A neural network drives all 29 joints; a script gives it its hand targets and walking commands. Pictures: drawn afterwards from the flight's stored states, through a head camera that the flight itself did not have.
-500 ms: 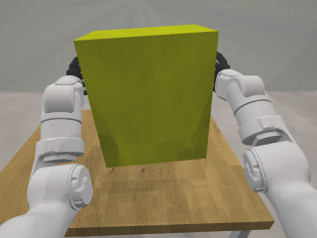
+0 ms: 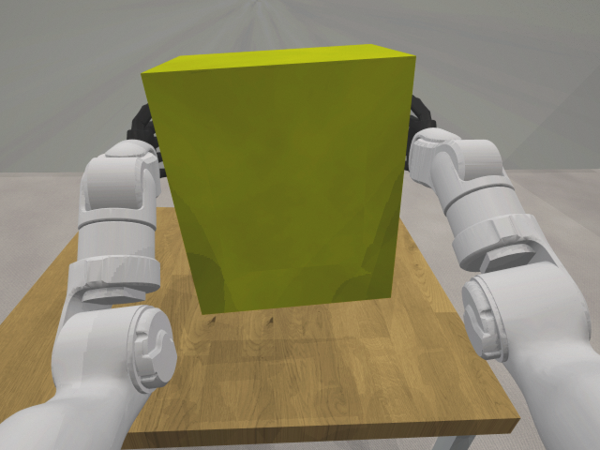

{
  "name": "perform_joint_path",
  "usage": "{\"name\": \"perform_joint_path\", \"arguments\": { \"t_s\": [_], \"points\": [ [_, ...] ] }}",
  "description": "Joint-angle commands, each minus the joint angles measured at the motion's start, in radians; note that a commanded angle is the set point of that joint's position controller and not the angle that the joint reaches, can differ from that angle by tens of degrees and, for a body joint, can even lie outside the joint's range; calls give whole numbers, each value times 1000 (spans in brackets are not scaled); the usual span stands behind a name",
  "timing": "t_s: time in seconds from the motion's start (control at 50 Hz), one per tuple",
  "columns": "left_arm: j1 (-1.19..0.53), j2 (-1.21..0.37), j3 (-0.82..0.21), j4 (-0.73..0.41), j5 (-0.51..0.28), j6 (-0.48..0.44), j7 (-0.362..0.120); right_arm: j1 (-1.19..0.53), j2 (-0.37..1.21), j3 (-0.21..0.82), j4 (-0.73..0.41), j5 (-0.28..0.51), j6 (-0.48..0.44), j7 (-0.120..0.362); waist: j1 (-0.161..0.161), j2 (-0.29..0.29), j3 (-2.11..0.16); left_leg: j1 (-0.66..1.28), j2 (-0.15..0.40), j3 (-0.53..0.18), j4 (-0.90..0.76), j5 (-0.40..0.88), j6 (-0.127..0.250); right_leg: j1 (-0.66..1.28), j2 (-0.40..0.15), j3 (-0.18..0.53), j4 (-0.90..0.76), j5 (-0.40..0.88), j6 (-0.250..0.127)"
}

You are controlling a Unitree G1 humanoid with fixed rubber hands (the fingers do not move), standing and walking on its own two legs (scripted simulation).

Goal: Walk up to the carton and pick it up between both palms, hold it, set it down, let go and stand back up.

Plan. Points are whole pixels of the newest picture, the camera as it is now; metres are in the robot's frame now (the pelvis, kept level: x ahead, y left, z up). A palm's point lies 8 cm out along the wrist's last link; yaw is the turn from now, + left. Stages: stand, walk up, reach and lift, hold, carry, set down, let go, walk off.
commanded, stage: hold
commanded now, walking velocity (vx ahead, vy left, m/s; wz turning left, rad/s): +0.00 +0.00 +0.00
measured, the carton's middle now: (287, 178) +0.38 +0.01 +0.27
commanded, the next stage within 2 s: none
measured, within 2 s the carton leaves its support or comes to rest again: neither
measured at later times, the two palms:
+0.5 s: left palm (143, 160) +0.36 +0.18 +0.30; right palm (420, 147) +0.37 -0.16 +0.33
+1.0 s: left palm (145, 163) +0.36 +0.18 +0.30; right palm (420, 150) +0.37 -0.16 +0.32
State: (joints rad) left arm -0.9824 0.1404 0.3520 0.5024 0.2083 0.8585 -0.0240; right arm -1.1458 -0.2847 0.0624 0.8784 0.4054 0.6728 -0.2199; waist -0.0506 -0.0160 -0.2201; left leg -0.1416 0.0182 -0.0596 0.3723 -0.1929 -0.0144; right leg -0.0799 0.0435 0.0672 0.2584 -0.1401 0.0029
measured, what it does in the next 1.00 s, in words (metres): stands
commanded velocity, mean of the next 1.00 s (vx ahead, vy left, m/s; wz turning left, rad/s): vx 0.00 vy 0.00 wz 0.00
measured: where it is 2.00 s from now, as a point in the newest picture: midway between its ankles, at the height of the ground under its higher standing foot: outside the picture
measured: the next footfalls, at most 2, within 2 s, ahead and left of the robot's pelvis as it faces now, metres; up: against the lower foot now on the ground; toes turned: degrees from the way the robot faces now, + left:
none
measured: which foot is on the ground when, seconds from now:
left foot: down 0.00-1.00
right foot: down 0.00-1.00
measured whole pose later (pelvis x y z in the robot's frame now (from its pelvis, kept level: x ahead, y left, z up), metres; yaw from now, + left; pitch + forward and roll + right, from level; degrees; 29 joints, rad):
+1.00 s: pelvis +0.00 +0.00 +0.00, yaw +0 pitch -3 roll -1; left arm -0.95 0.13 0.35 0.47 0.21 0.86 -0.02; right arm -1.13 -0.29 0.06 0.86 0.41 0.68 -0.22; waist -0.05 -0.01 -0.21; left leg -0.14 0.02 -0.06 0.38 -0.20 -0.02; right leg -0.07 0.05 0.07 0.26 -0.14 0.00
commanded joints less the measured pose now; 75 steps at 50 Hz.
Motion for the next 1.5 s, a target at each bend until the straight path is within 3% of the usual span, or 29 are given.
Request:
{"name": "perform_joint_path", "arguments": {
  "t_s": [0.0, 0.06, 0.14, 0.16, 0.2, 0.3, 0.32, 0.34, 0.4, 0.42, 0.48, 0.54, 0.62, 0.66, 0.72, 0.74, 0.78, 0.82, 0.92, 0.98, 1.04, 1.14, 1.18, 1.24, 1.32, 1.36, 1.4, 1.46, 1.48],
  "points": [
    [-710, -549, -344, -175, -221, -60, -155, -751, 633, 121, -403, 191, -48, 154, -13, 68, -308, 111, -59, 44, -23, 288, -34, 81, 41, -22, -10, 245, 6],
    [-749, -540, -362, -231, -236, -62, -148, -734, 649, 137, -379, 200, -37, 158, -6, 66, -303, 115, -56, 38, -20, 295, -33, 78, 39, -24, -5, 244, 14],
    [-703, -538, -316, -148, -208, -52, -156, -772, 641, 136, -404, 181, -41, 153, 6, 27, -243, 72, -56, 41, -32, 232, -23, 69, 39, -33, -13, 188, 14],
    [-697, -542, -327, -132, -209, -54, -158, -764, 633, 111, -383, 171, -41, 151, -14, 21, -235, 74, -56, 36, -39, 190, -21, 59, 38, -33, -19, 160, 12],
    [-750, -566, -362, -202, -228, -61, -154, -739, 644, 103, -346, 172, -37, 159, -19, 72, -269, 83, -47, 36, -40, 219, -37, 58, 37, -31, -21, 165, -2],
    [-730, -560, -362, -196, -236, -62, -149, -736, 631, 117, -361, 189, -38, 156, -21, 75, -289, 83, -54, 41, -29, 253, -39, 75, 42, -26, -10, 209, 5],
    [-748, -554, -347, -214, -230, -66, -146, -734, 640, 118, -368, 189, -35, 158, -1, 64, -305, 86, -53, 38, -31, 252, -30, 79, 42, -22, -8, 200, 10],
    [-731, -561, -367, -211, -233, -64, -144, -720, 639, 112, -344, 182, -34, 158, -21, 79, -282, 88, -50, 37, -32, 250, -38, 68, 37, -25, -9, 208, 9],
    [-714, -538, -324, -133, -207, -50, -156, -753, 623, 102, -346, 171, -30, 154, -11, 46, -224, 70, -55, 40, -46, 181, -21, 57, 34, -25, -26, 144, 10],
    [-700, -542, -323, -144, -199, -50, -157, -741, 633, 108, -326, 176, -31, 158, 8, 65, -216, 47, -51, 40, -44, 181, -23, 61, 28, -21, -18, 152, 8],
    [-741, -539, -333, -184, -222, -63, -151, -764, 642, 128, -371, 191, -37, 160, 5, 38, -299, 74, -51, 35, -30, 242, -26, 98, 37, -15, -12, 212, 5],
    [-731, -524, -303, -127, -198, -60, -153, -785, 641, 97, -356, 169, -39, 161, 14, 31, -261, 49, -55, 44, -52, 152, -10, 44, 31, -21, -28, 117, 9],
    [-763, -559, -352, -137, -234, -70, -150, -759, 629, 77, -310, 166, -37, 163, -31, 79, -248, 67, -52, 38, -45, 173, -36, 41, 35, -14, -23, 140, 2],
    [-729, -561, -323, -131, -212, -61, -154, -750, 625, 88, -298, 172, -33, 162, -4, 89, -235, 59, -48, 36, -43, 204, -32, 55, 35, -11, -19, 156, 2],
    [-701, -538, -311, -118, -194, -55, -160, -760, 616, 93, -334, 166, -35, 163, -2, 36, -244, 62, -47, 36, -39, 196, -27, 63, 34, -23, -26, 156, 1],
    [-696, -533, -313, -115, -200, -56, -160, -740, 620, 106, -332, 179, -35, 160, -1, 61, -249, 76, -52, 42, -39, 211, -26, 69, 35, -21, -21, 172, 3],
    [-727, -557, -340, -194, -228, -66, -154, -743, 634, 111, -366, 181, -33, 160, -12, 29, -303, 91, -49, 32, -32, 257, -27, 96, 39, -20, -17, 218, 6],
    [-740, -546, -350, -193, -222, -61, -154, -747, 635, 111, -358, 184, -39, 158, -11, 62, -281, 93, -50, 41, -27, 251, -35, 84, 41, -22, -16, 203, 6],
    [-710, -537, -326, -175, -206, -58, -153, -734, 633, 120, -348, 182, -32, 159, 9, 42, -238, 69, -53, 32, -35, 227, -22, 78, 35, -22, -14, 195, 14],
    [-711, -541, -329, -133, -212, -55, -158, -760, 637, 108, -341, 178, -36, 160, 0, 52, -220, 66, -50, 40, -45, 181, -20, 49, 31, -16, -23, 143, 6],
    [-750, -537, -354, -214, -228, -67, -144, -782, 667, 137, -422, 203, -50, 158, 5, 39, -328, 97, -58, 36, -22, 251, -25, 81, 37, -23, -8, 215, 16],
    [-736, -550, -339, -144, -222, -60, -155, -758, 631, 83, -322, 162, -34, 157, -20, 62, -229, 46, -48, 38, -47, 150, -21, 32, 30, -22, -24, 115, 1],
    [-723, -526, -317, -139, -215, -62, -156, -749, 635, 101, -346, 171, -35, 157, -9, 36, -273, 73, -51, 41, -39, 206, -23, 79, 32, -15, -18, 191, 9],
    [-734, -551, -353, -190, -224, -64, -154, -721, 626, 99, -321, 183, -30, 154, -22, 88, -281, 91, -56, 41, -27, 254, -40, 77, 34, -22, -17, 216, 2],
    [-718, -547, -341, -169, -226, -58, -158, -756, 621, 109, -373, 184, -39, 153, -14, 54, -312, 75, -51, 35, -30, 247, -30, 92, 37, -28, -16, 207, 2],
    [-709, -540, -332, -189, -209, -54, -160, -743, 613, 113, -376, 192, -32, 150, -12, 81, -290, 79, -54, 35, -25, 272, -37, 104, 36, -24, -11, 227, 3],
    [-712, -525, -322, -175, -208, -56, -158, -733, 623, 119, -358, 187, -32, 152, -7, 42, -283, 83, -55, 39, -26, 250, -31, 98, 40, -24, -16, 218, 6],
    [-712, -561, -371, -214, -230, -56, -153, -741, 619, 114, -382, 195, -40, 152, -25, 78, -294, 93, -52, 40, -20, 285, -42, 80, 42, -32, -8, 224, 5],
    [-703, -552, -361, -201, -220, -54, -149, -733, 624, 119, -378, 193, -36, 153, -8, 76, -286, 105, -54, 39, -21, 301, -41, 75, 42, -24, -9, 234, 5]
  ]
}}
